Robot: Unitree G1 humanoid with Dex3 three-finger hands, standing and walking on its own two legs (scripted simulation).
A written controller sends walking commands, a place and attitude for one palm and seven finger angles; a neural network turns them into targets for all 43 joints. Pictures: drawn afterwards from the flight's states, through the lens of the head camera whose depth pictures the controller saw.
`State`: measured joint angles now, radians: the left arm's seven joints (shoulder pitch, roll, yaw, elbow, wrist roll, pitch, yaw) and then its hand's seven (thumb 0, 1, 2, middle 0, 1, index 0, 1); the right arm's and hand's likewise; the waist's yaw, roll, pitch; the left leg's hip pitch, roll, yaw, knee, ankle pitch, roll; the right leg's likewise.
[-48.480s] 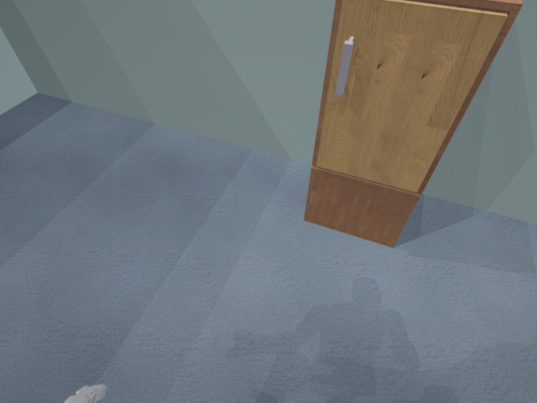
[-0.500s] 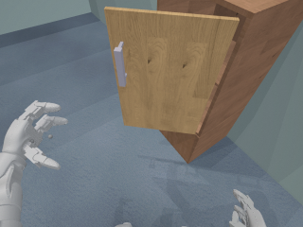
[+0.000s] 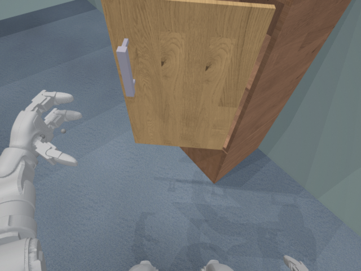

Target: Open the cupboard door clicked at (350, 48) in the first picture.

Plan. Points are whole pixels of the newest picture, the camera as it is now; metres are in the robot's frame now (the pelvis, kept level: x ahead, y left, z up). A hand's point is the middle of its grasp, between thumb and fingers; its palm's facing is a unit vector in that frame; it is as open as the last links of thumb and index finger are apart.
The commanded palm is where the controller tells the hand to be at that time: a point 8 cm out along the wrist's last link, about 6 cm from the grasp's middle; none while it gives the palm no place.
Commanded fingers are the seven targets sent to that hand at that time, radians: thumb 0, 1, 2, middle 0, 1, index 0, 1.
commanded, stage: move the hooked fingers beside the handle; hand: left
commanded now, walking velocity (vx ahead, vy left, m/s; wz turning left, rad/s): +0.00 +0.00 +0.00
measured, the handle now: (128, 68) +0.60 +0.15 +0.08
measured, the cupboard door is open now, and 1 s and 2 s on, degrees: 47 47 47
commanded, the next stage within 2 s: slide the fingers in behind the handle in 1.76 s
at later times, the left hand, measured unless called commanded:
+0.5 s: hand (80, 103) +0.46 +0.24 +0.09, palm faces -0.08 -1.00 +0.00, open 14.0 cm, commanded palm +0.45 +0.29 +0.08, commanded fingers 0.00 -0.50 0.30 -0.30 -1.20 -0.30 -1.20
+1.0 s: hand (95, 77) +0.55 +0.23 +0.09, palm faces -0.07 -1.00 +0.01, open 14.0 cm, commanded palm +0.54 +0.27 +0.07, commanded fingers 0.00 -0.50 0.30 -0.30 -1.20 -0.30 -1.20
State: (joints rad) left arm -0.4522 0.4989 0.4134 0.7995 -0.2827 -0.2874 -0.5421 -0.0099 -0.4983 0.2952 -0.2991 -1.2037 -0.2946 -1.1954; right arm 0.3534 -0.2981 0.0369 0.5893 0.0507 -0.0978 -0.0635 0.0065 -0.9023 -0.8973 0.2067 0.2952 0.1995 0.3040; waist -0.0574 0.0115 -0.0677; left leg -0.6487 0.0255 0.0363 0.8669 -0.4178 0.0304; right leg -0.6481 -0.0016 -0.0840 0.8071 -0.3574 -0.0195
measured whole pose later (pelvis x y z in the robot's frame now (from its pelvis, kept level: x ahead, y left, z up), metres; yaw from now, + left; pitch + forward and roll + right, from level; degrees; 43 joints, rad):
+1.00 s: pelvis +0.00 +0.01 -0.02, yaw -2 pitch +22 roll -4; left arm -1.08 0.76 0.46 1.32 -0.08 -0.31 -0.43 -0.01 -0.50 0.30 -0.30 -1.20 -0.29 -1.20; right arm 0.45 -0.30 0.07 0.61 0.00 0.07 -0.03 0.00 -0.90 -0.90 0.21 0.30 0.20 0.30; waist -0.23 0.02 -0.06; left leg -0.92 0.05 0.03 0.99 -0.46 0.05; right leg -0.90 0.02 -0.08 0.87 -0.36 -0.01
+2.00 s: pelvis +0.01 +0.02 -0.02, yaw -2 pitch +22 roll -5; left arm -1.04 0.71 0.42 1.27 -0.10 -0.32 -0.42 -0.01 -0.50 0.30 -0.30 -1.20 -0.29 -1.20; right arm 0.43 -0.29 0.07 0.60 0.00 0.10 -0.02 0.00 -0.90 -0.90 0.21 0.30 0.20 0.30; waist -0.21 0.02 -0.07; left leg -0.92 0.05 0.02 1.00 -0.47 0.05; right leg -0.89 0.02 -0.09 0.87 -0.37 0.00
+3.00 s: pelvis +0.01 +0.00 -0.02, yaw -2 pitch +22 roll -3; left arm -1.02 0.52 0.37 1.23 -0.06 -0.36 -0.21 -0.01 -0.50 0.30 -0.30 -1.20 -0.30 -1.20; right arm 0.43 -0.26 0.05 0.60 -0.01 0.07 0.02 0.00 -0.90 -0.90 0.21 0.29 0.20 0.30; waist -0.21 0.04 -0.08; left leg -0.89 0.05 0.03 0.99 -0.47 0.03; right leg -0.89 0.02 -0.08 0.90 -0.39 -0.02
